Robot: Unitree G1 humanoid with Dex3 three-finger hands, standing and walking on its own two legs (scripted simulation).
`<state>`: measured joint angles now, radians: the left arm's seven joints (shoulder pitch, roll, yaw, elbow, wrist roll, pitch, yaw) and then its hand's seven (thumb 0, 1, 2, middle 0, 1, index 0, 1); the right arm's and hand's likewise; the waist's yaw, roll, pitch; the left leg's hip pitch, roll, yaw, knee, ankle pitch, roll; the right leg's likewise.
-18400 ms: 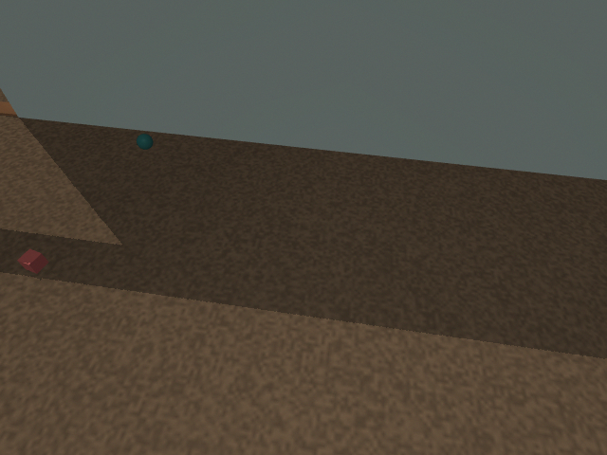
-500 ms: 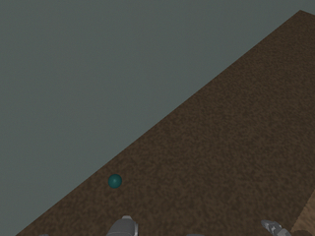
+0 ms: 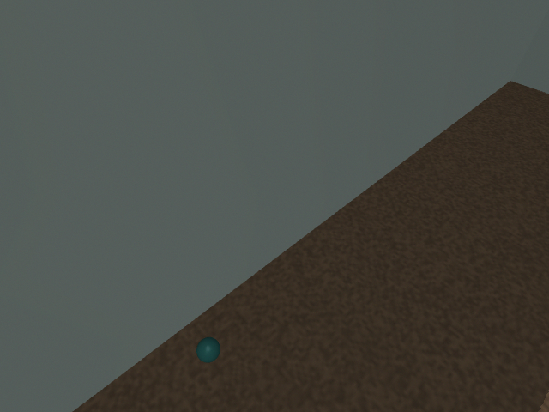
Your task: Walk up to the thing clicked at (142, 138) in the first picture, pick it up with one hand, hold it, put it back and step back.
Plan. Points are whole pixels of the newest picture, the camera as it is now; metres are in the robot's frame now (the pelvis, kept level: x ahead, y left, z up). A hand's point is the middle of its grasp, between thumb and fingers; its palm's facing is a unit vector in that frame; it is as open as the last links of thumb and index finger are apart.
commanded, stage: walk up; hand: left
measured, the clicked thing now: (208, 349) +0.49 +0.22 -0.72
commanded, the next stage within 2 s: stand in 0.98 s
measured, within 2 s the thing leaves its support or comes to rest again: neither
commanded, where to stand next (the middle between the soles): +0.08 +0.01 m, yaw -1 degrees
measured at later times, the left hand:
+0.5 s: hand out of the picture +0.10 +0.26 -0.14, palm faces +0.01 -0.94 -0.35, open 7.4 cm
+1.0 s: hand out of the picture +0.10 +0.26 -0.14, palm faces +0.02 -0.94 -0.35, open 7.4 cm
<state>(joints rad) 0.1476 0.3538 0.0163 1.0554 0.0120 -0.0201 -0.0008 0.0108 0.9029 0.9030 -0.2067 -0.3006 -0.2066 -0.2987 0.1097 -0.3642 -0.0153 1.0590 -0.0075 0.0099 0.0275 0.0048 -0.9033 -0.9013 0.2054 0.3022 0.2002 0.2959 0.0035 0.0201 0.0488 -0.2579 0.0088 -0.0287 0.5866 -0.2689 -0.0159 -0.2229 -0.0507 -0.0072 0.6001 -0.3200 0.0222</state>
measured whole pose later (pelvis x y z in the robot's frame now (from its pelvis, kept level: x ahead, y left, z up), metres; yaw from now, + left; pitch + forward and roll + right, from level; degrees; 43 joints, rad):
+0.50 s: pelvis +0.02 +0.00 +0.02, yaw +1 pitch -2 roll +0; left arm 0.07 0.35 0.01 1.14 0.00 -0.02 0.00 0.01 0.90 0.90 -0.21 -0.30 -0.21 -0.30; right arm 0.08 -0.36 -0.01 1.13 0.00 0.00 0.02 0.00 -0.90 -0.90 0.20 0.30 0.20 0.30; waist 0.00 0.02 0.05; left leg -0.18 0.01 -0.04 0.42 -0.20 -0.02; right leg -0.11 -0.05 -0.03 0.38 -0.22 0.04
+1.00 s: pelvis +0.02 +0.00 +0.02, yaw +1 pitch -2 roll +0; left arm 0.08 0.34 0.02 1.15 0.01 -0.02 0.00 0.01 0.90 0.90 -0.21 -0.30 -0.21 -0.30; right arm 0.09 -0.35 -0.01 1.14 -0.01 0.01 0.02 0.00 -0.90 -0.90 0.20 0.30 0.20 0.30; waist 0.00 0.02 0.06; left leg -0.16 0.01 -0.05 0.38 -0.19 -0.02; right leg -0.09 -0.05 -0.04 0.35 -0.22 0.04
